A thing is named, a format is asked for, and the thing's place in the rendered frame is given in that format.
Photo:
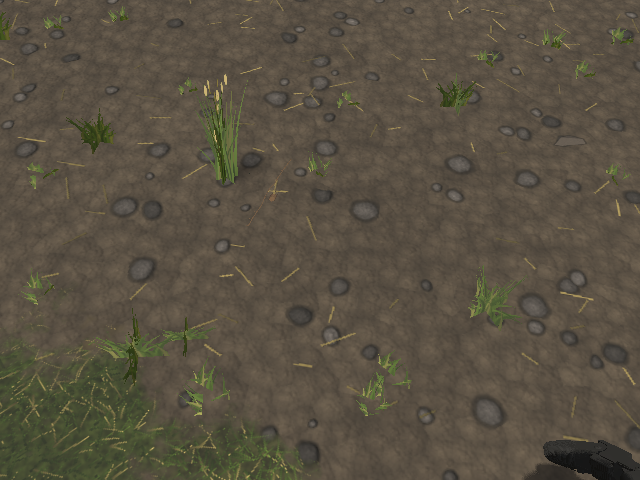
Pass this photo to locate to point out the right robot hand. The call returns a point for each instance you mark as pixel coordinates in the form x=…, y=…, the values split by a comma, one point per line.
x=603, y=460

